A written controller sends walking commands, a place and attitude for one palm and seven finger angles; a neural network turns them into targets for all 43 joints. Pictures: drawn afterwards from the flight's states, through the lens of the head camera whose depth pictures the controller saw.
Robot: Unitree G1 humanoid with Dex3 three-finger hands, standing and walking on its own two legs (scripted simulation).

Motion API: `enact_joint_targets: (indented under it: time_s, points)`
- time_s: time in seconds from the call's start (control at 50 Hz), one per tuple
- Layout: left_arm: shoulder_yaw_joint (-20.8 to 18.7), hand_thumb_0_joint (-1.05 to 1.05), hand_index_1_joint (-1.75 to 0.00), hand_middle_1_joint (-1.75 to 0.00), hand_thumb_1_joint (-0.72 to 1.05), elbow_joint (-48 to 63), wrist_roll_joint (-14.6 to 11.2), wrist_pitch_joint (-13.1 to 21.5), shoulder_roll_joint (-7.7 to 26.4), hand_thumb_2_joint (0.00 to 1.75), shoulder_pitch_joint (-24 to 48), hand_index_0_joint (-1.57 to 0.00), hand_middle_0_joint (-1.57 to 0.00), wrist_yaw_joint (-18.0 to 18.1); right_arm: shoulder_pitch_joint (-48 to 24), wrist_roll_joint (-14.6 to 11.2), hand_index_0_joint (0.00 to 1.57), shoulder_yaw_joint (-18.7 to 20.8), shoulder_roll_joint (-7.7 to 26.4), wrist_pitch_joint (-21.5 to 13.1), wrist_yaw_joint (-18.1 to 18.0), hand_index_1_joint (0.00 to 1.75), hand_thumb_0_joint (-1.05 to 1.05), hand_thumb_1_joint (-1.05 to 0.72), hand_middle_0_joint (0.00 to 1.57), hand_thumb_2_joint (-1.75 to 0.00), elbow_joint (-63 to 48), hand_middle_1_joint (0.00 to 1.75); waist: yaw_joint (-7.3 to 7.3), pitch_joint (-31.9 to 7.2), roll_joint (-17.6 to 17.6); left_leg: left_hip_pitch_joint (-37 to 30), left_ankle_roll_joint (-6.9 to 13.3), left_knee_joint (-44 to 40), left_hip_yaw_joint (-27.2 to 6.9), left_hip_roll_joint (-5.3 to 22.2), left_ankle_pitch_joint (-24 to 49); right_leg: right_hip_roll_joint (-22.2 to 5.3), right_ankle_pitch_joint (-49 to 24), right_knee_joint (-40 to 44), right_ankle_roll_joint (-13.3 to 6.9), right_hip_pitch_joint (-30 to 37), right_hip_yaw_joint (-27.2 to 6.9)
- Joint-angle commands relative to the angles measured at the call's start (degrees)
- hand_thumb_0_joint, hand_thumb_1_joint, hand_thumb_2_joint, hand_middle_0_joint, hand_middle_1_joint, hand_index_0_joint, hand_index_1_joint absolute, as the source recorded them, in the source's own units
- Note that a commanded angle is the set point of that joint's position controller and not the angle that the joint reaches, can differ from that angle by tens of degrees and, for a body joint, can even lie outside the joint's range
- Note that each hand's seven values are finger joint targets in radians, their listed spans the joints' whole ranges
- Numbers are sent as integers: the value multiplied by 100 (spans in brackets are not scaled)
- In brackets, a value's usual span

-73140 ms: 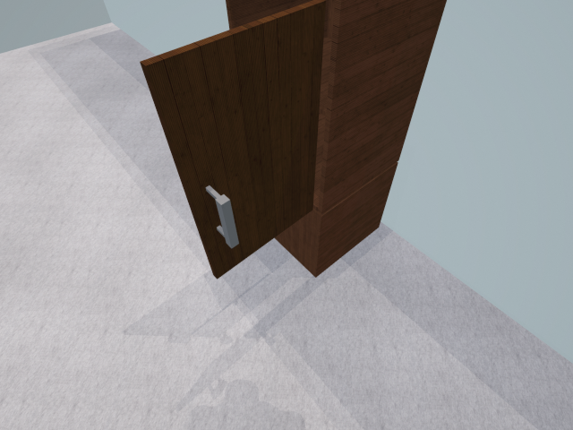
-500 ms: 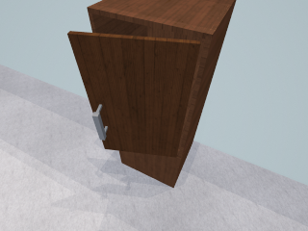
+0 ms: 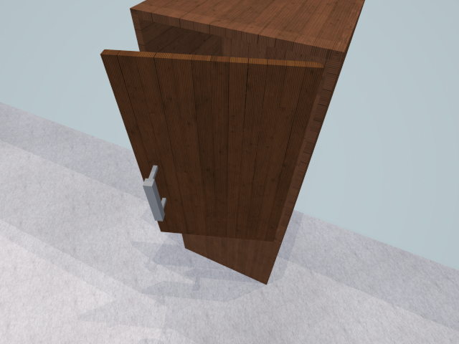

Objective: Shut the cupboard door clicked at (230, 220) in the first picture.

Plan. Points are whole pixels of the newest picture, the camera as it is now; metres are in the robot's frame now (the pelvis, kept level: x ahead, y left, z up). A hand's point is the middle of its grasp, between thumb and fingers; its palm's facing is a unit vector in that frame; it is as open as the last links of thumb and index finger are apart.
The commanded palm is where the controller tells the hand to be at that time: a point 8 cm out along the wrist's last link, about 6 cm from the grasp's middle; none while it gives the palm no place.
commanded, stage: come to a stop and stand still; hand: left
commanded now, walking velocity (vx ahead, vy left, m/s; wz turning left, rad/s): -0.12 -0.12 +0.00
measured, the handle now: (157, 194) +0.46 +0.22 -0.09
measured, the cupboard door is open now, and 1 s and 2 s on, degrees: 19 19 19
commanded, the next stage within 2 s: look again from close up in 0.94 s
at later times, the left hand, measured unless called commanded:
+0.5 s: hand out of the picture -0.01 +0.14 -0.16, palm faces +0.01 -0.98 -0.22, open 7.4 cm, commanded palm none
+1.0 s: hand out of the picture -0.11 +0.10 -0.17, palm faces +0.06 -0.99 -0.15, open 7.4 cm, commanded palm none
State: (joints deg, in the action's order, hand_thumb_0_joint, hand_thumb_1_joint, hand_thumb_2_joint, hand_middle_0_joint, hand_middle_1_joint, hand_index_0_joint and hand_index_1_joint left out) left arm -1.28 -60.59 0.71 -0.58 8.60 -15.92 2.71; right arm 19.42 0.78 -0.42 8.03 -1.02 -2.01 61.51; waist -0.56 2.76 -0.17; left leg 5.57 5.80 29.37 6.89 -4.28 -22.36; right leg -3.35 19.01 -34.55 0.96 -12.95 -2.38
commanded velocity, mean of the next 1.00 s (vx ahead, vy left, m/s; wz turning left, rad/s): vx -0.01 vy -0.01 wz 0.00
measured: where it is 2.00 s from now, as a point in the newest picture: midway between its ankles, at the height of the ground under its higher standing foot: outside the picture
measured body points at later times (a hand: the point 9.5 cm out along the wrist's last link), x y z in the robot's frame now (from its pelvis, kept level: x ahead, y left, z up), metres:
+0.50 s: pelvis -0.04 -0.03 +0.01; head -0.05 -0.04 +0.46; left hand -0.01 +0.20 -0.15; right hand +0.00 -0.27 -0.15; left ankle -0.06 +0.04 -0.73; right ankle -0.01 -0.16 -0.73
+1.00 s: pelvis -0.07 -0.05 +0.01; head -0.08 -0.05 +0.46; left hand -0.11 +0.15 -0.15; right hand -0.12 -0.27 -0.15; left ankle -0.06 +0.04 -0.73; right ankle -0.01 -0.16 -0.73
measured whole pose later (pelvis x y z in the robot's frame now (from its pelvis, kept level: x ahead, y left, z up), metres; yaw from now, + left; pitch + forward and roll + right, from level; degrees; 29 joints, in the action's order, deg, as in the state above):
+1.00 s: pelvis -0.07 -0.05 +0.01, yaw +2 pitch -2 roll +0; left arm 0.8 -63.3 0.7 0.4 6.9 -21.8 1.6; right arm 23.2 0.9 -0.4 7.8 -0.2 -0.6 64.8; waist 0.5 0.1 0.2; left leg 11.4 2.0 27.0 4.4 -0.7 -14.2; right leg -0.2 9.8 -26.6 -0.8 -15.4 1.2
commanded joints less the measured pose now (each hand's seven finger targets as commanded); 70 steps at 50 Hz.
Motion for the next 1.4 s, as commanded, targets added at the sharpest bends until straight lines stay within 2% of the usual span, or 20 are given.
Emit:
enact_joint_targets:
  time_s: [0.0,0.08,0.12,0.16,0.2,0.22,0.24,0.26,0.28,0.34,0.36,0.38,0.4,0.44,0.5,0.56,0.74,0.94,1.06,1.38]
  points:
    - [-21,0,-30,-30,90,144,-62,33,376,90,-261,-20,-20,85,454,-27,20,185,766,-105,-146,30,0,-90,20,-90,-60,30,21,5,-184,-515,-524,-717,-998,1363,6622,53,-1088,67,-239,-167,73]
    - [-40,0,-30,-30,90,194,-40,-15,361,90,-184,-20,-20,79,319,-12,20,194,665,-86,-166,30,0,-90,20,-90,29,30,6,81,-286,-814,-366,-754,-1011,1562,6751,56,-442,239,-183,-404,117]
    - [-43,0,-30,-30,90,184,-24,11,337,90,-223,-20,-20,64,216,-5,20,213,638,-78,-151,30,0,-90,20,-90,5,30,-10,-21,-155,-659,-289,-658,-949,1448,5981,-11,-1113,487,-214,-152,24]
    - [-46,0,-30,-30,90,143,-18,57,417,90,-278,-20,-20,54,174,-6,20,212,583,-77,-135,30,0,-90,20,-90,7,30,19,-155,34,-289,-336,-606,-816,1209,4851,-185,-2568,592,-263,293,-149]
    - [-15,0,-30,-30,90,132,-32,86,454,90,-212,-20,-20,34,152,-3,20,195,526,-67,-108,30,0,-90,20,-90,65,30,69,-207,146,-92,-361,-768,-751,1088,3589,-319,-2982,644,-283,459,-240]
    - [-28,0,-30,-30,90,-21,54,175,763,90,-424,-20,-20,229,-66,-109,20,287,1041,-88,-60,30,0,-90,20,-90,-355,30,75,-279,592,-42,-648,170,-709,1333,5861,-240,-3766,370,-30,124,221]
    - [-25,0,-30,-30,90,78,61,268,919,90,-514,-20,-20,196,-28,-77,20,250,1080,-129,-12,30,0,-90,20,-90,-532,30,27,-436,-199,109,-901,460,-485,1048,6393,-265,-4192,390,-129,528,367]
    - [-30,0,-30,-30,90,152,2,301,894,90,-482,-20,-20,160,314,-32,20,258,821,-177,8,30,0,-90,20,-90,-445,30,79,-1067,-693,59,-920,263,-661,971,6041,-288,-3983,-200,-331,921,106]
    - [15,0,-30,-30,90,174,-46,284,820,90,-368,-20,-20,130,204,-3,20,256,800,-153,-13,30,0,-90,20,-90,-463,30,48,-1238,-795,-185,-705,189,-637,1051,5389,-361,-3522,-22,-348,765,160]
    - [125,0,-30,-30,90,204,-29,220,746,90,-39,-20,-20,32,-84,-23,20,224,675,-15,-17,30,0,-90,20,-90,-665,30,149,-191,467,432,-407,-369,-726,1034,2222,-427,-2993,654,-361,232,-102]
    - [153,0,-30,-30,90,225,-27,210,704,90,-47,-20,-20,15,-35,-22,20,215,730,6,6,30,0,-90,20,-90,-657,30,164,92,605,642,-393,-591,-765,980,1387,-441,-2514,833,-388,119,-258]
    - [175,0,-30,-30,90,241,-23,215,714,90,-36,-20,-20,2,22,-5,20,211,748,0,25,30,0,-90,20,-90,-626,30,199,245,489,680,-365,-735,-832,938,1203,-386,-2160,885,-412,1,-351]
    - [170,0,-30,-30,90,280,-17,217,701,90,-37,-20,-20,-3,89,20,20,201,819,-43,16,30,0,-90,20,-90,-593,30,221,117,95,554,-328,-763,-927,978,2026,-274,-2302,697,-409,74,-282]
    - [172,0,-30,-30,90,249,-28,177,743,90,-74,-20,-20,-19,-150,-5,20,158,782,-58,25,30,0,-90,20,-90,-540,30,107,-125,-331,464,-318,-839,-906,1075,1871,-212,-1530,863,-366,216,-193]
    - [195,0,-30,-30,90,232,0,143,724,90,-128,-20,-20,-52,-239,6,20,162,883,1,91,30,0,-90,20,-90,-560,30,112,528,82,958,-338,-1197,-970,978,121,-193,-121,1347,-355,-207,-361]
    - [173,0,-30,-30,90,254,23,137,761,90,-280,-20,-20,-70,-119,23,20,172,897,47,131,30,0,-90,20,-90,-516,30,130,622,145,1054,-323,-1244,-941,903,-348,-163,560,1543,-337,-480,-446]
    - [107,0,-30,-30,90,199,11,180,642,90,-538,-20,-20,-73,318,24,20,146,682,62,127,30,0,-90,20,-90,-257,30,183,409,327,992,-326,-1010,-847,812,-206,-214,1056,1806,-345,-709,-586]
    - [125,0,-30,-30,90,-61,-15,220,415,90,-730,-20,-20,-58,626,3,20,77,424,2,87,30,0,-90,20,-90,138,30,114,400,225,1208,-342,-1034,-906,838,1,-229,624,1680,-375,-417,-537]
    - [152,0,-30,-30,90,-144,-17,231,271,90,-769,-20,-20,-47,659,-8,20,53,347,-54,60,30,0,-90,20,-90,244,30,70,416,-15,1338,-349,-1207,-1004,931,107,-190,-84,1448,-365,-144,-367]
    - [175,0,-30,-30,90,-207,-1,247,171,90,-698,-20,-20,-26,362,-38,20,75,334,-117,19,30,0,-90,20,-90,266,30,60,266,61,845,-339,-1249,-951,1023,978,-227,-1283,1287,-293,144,-168]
